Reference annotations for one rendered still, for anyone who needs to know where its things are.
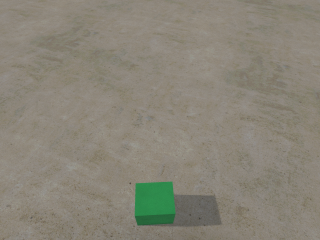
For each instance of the carton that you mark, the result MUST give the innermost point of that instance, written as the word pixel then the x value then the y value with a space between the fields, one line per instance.
pixel 154 203

